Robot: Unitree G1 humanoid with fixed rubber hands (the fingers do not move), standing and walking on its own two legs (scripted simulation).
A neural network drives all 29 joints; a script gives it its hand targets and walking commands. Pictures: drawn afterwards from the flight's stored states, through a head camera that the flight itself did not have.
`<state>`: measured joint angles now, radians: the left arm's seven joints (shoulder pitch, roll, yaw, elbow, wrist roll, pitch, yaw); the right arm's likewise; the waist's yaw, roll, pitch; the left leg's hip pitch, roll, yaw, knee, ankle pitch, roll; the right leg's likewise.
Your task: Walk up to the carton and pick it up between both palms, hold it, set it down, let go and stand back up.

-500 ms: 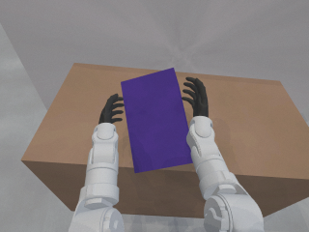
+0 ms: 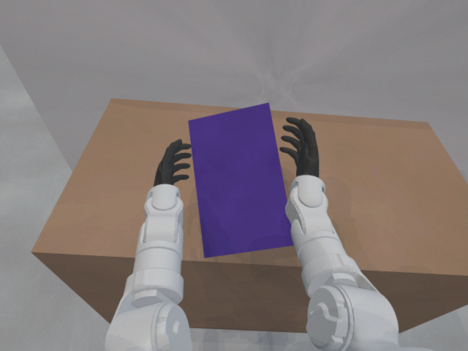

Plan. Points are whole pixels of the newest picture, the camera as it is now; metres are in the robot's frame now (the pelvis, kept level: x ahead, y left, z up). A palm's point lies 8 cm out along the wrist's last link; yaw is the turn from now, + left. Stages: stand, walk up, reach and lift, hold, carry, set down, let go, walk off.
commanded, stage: set down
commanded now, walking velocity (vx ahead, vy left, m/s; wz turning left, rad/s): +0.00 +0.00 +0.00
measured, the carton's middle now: (244, 184) +0.43 +0.01 +0.01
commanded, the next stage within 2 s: none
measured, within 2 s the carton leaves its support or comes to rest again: neither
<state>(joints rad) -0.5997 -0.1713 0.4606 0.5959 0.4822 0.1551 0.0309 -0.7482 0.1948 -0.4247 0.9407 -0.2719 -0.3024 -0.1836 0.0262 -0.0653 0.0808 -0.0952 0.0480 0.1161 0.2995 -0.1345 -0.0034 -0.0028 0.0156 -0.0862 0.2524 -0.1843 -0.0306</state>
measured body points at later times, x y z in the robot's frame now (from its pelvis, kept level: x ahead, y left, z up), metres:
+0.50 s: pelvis +0.00 +0.01 +0.00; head +0.03 +0.04 +0.45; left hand +0.40 +0.17 +0.06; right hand +0.42 -0.07 +0.12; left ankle +0.02 +0.12 -0.75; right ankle -0.02 -0.09 -0.75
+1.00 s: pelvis +0.02 +0.00 +0.00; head +0.08 +0.02 +0.44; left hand +0.43 +0.16 +0.03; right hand +0.45 -0.09 +0.09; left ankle +0.02 +0.12 -0.75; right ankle -0.02 -0.09 -0.75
